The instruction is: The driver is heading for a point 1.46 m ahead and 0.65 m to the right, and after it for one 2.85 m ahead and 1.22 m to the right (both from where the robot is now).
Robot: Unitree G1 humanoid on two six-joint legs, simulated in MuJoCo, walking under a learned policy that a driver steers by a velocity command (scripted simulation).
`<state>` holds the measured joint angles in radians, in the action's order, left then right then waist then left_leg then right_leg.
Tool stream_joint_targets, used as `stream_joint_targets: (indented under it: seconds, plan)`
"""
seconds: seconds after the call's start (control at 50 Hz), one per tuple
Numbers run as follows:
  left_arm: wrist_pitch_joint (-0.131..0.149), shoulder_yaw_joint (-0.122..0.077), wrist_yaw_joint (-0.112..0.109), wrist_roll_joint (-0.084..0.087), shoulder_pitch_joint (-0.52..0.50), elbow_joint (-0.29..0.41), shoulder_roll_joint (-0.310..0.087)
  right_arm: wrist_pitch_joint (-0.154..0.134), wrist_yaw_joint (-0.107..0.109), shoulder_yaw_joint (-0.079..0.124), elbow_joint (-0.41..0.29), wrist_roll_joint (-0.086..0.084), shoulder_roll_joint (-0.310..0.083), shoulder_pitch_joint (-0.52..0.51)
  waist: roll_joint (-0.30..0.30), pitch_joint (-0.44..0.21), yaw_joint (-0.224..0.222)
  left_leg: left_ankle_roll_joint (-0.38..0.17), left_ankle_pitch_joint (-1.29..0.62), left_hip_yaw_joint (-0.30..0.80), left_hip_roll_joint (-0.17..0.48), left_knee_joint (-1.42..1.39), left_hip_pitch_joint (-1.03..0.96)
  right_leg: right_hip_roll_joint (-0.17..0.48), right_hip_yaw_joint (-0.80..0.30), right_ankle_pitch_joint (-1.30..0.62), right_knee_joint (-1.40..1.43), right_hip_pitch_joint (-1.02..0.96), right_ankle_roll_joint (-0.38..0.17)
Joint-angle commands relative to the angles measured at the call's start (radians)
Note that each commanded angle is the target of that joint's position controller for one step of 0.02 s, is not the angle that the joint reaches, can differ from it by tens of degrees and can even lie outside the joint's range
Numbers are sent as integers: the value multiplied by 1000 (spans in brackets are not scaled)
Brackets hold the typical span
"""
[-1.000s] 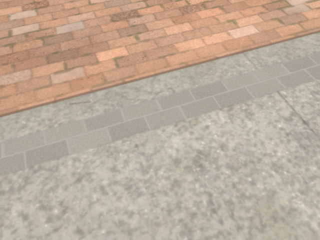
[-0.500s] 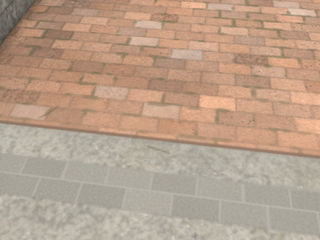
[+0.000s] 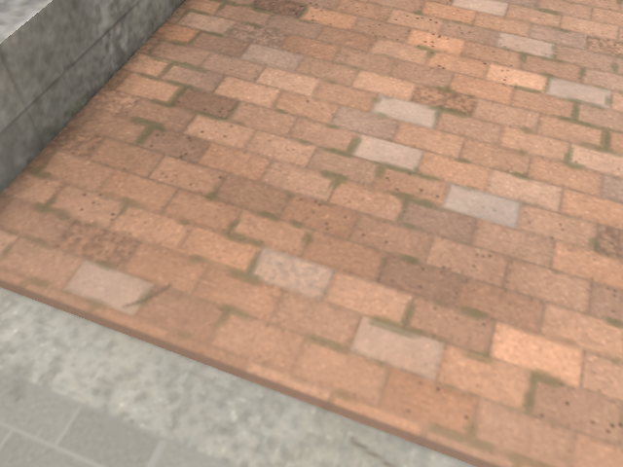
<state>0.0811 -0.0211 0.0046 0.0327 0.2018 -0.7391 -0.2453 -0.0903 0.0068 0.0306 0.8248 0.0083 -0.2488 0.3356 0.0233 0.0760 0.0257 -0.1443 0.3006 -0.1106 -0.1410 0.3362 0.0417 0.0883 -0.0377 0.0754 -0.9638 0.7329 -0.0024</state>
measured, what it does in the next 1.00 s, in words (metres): walks ahead, turning right: right foot, then left foot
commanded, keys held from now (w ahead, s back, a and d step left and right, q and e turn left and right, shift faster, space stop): e+shift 0.76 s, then shift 0.12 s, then q+shift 0.12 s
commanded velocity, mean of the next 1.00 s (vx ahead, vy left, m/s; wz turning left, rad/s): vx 0.11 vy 0.00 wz -0.72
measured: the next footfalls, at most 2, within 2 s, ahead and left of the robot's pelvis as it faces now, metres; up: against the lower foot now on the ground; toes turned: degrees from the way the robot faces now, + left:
right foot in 0.14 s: +0.32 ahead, -0.09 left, +0.00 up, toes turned -4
left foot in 0.62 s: +0.44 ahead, +0.06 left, +0.00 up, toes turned -42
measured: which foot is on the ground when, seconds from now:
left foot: down 0.00-0.14, up 0.16-0.60, down 0.62-1.00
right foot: up 0.00-0.12, down 0.14-0.62, up 0.64-1.00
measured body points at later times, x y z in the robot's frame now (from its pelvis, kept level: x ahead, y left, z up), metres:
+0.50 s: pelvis +0.23 -0.01 +0.00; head +0.27 -0.04 +0.45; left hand +0.49 +0.21 -0.08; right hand +0.33 -0.32 -0.09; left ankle +0.40 +0.13 -0.69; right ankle +0.29 -0.08 -0.74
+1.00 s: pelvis +0.31 +0.02 +0.00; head +0.34 -0.01 +0.45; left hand +0.62 +0.06 -0.09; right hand +0.20 -0.26 -0.10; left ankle +0.41 +0.09 -0.74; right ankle +0.20 -0.09 -0.71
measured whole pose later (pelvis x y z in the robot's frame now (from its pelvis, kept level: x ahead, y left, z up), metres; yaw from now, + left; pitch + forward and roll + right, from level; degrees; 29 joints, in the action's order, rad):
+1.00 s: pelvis +0.31 +0.02 +0.00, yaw -45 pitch +2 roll +0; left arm -0.05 -0.04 -0.02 0.00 0.16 -0.58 -0.27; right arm 0.01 0.01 0.04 0.72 -0.01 -0.26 0.18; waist 0.02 0.04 0.05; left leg -0.02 0.20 -0.05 0.03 0.46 0.29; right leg 0.03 -0.05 0.37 -0.74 0.39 0.08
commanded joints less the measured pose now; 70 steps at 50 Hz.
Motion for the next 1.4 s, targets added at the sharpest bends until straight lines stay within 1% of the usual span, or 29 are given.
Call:
stream_joint_targets:
  seconds: [0.02, 0.06, 0.1, 0.12, 0.14, 0.16, 0.18, 0.2, 0.24, 0.28, 0.36, 0.46, 0.58, 0.6, 0.64, 0.66, 0.68, 0.72, 0.8, 0.96, 1.02, 1.04, 1.06, 1.08, 1.1, 1.18, 1.28, 1.36, 1.4]
  plan:
    - [39, -20, 20, -10, -36, 47, -42, -23, 49, 25, -90, -6, -132, -96, -34, -66, 1, 104, -863, -52, 170, -24, 126, -103, 154, -363, 313, -229, 8]
    - [36, -30, 53, -11, 6, 56, -50, -2, 75, 28, -80, -3, -161, -59, -106, -128, -4, 139, -961, -71, 189, 95, 71, -168, 204, -415, 375, -335, 13]
    - [13, -72, 66, -13, 191, 36, -137, 17, 89, 40, -119, -6, -180, -139, -188, -205, -106, 165, -1107, -58, 231, 297, 101, -211, 198, -271, 341, -526, -27]
    - [-2, -103, 57, -14, 378, -1, -204, 21, 84, 41, -152, -7, -176, -226, -162, -249, -219, 178, -1042, -48, 229, 533, 198, -190, 140, -266, 356, -704, -74]
    - [-14, -103, 35, -13, 507, -46, -209, 19, 56, 30, -170, -15, -130, -314, 65, -197, -305, 209, -302, -55, 96, 979, 343, -102, 35, -444, 502, -800, -140]
    - [0, -77, 24, -77, 374, -5, -208, 18, 15, -3, -204, 15, 26, -155, 347, -180, -97, 238, 419, 89, -44, 1358, 663, 38, -321, -926, 363, -900, -266]
    - [7, -80, 18, -113, 213, 100, -262, 6, -12, -10, -202, 2, -26, 56, 237, -448, -14, 220, 344, 304, -25, 1439, 659, 225, -693, -740, 518, -955, -422]
    - [-9, -93, 15, -87, 92, 181, -256, 8, -23, 11, -213, -12, -151, -6, 45, -398, -17, 171, 240, 318, 17, 1342, 648, 207, -725, -273, 627, -824, -424]
    - [-28, -74, 11, -17, 0, 205, -193, 39, -4, 25, -241, 5, -163, -138, -171, -181, 29, 159, 129, 284, 86, 1131, 653, 112, -654, 238, 735, -519, -336]
    - [-41, -76, 2, -21, -32, 218, -185, 67, 10, 30, -247, 10, -149, -154, -94, -106, 41, 176, 97, 281, 110, 920, 574, 0, -531, 205, 741, -363, -277]
    - [-78, -96, -41, -16, 46, 194, -214, 67, 36, 17, -247, 10, -76, -217, 1, -225, -11, 232, 11, 260, 73, 648, 523, -58, -419, -172, 626, -448, -230]
    - [-128, -107, -61, -5, 14, 228, -210, 63, 39, 33, -242, -14, -96, -312, 114, -209, -59, 230, -76, 290, 53, 453, 524, -87, -486, 124, 617, -514, -153]
    - [-136, -113, -49, -7, -35, 267, -202, 18, 10, 63, -208, -19, -142, -281, 167, -196, -44, 183, -112, 300, 58, 121, 318, -99, -601, 18, 523, -542, -132]
    - [-137, -108, -45, 0, -52, 275, -189, 16, 9, 72, -190, -18, -153, -242, 134, -202, -22, 164, -223, 293, 102, 0, 206, -137, -579, 115, 464, -491, -107]
    - [-136, -88, -34, 1, 41, 285, -133, 45, 17, 86, -218, 24, -241, -266, -246, -236, -91, -52, -449, 610, 460, -10, -16, -328, -257, 607, 89, -179, -16]
    - [-119, -113, -20, -10, 37, 287, -237, 45, 18, 88, -221, 39, -203, -244, -285, -233, -76, -131, -409, 705, 547, -34, 37, -236, -217, 546, -119, -105, 36]
    - [-119, -127, -15, -4, 42, 258, -283, 48, 25, 75, -242, 26, -153, -288, -211, -191, -73, -109, -326, 592, 491, -23, 67, -185, -184, 461, -197, -90, 60]
    - [-139, -119, -21, -9, 70, 219, -248, 68, 44, 61, -259, 3, -125, -320, -116, -135, -66, -37, -223, 414, 377, -9, 114, -154, -130, 337, -325, -61, 81]
    - [-134, -81, -22, -3, -14, 260, -166, 88, 54, 58, -232, 19, -149, -234, -131, -112, -4, -74, -350, 278, 348, -36, 89, -82, -12, 272, -281, -20, 110]
    - [-114, -39, -25, -35, -14, 228, -87, 92, 4, 52, -180, -14, -164, -206, -194, -196, -1, -109, -462, 247, 368, 16, 115, -80, 24, 349, 197, -348, 80]
    - [-111, -51, -26, -36, 46, 180, -107, 83, -12, 44, -149, -49, -168, -176, -198, -151, -44, -41, -418, 269, 324, 86, 220, -127, 54, 87, 613, -589, 22]
    - [-112, -66, -35, -37, 70, 185, -165, 73, -17, 43, -148, -44, -167, -145, -167, -186, -41, 24, -306, 285, 302, 117, 305, -44, -23, 8, 598, -724, -11]
    - [-123, -85, -51, -57, 114, 197, -252, 59, -29, 23, -177, -11, -99, -146, 63, -254, -33, 103, 5, 209, 209, 311, 460, 178, -203, -324, 522, -875, -96]
    - [-132, -103, -48, -68, 71, 174, -280, 51, -26, 29, -200, -35, -105, -166, 286, -227, -44, 153, 274, 76, 138, 436, 571, 327, -275, -295, 571, -733, -251]
    - [-117, -90, -45, -81, 51, 202, -223, 60, -15, 57, -193, -42, -190, -203, 213, -180, -89, 183, 321, 116, 163, 661, 576, 318, -274, -261, 621, -658, -295]
    - [-80, -63, -52, -47, -133, 209, -124, 142, 22, 79, -154, -34, -151, -91, 160, -87, 4, 237, 136, 136, 192, 874, 612, 203, -36, -201, 642, -546, -188]
    - [-86, -87, -60, -43, -101, 171, -161, 143, -21, 51, -250, -28, -81, -177, 134, -133, -42, 222, 51, 76, 233, 573, 518, 229, 63, -182, 599, -607, -181]
    - [-79, -109, -40, -13, -102, 144, -204, 151, -44, 73, -272, -33, -125, -126, 136, -152, -23, 160, 32, 4, 194, 386, 387, 277, 91, -207, 517, -610, -149]
    - [-77, -105, -27, -4, -59, 111, -166, 153, -26, 100, -247, -30, -160, -37, 38, -161, 14, 96, -151, 17, 139, 200, 195, 210, 179, -64, 332, -512, -53]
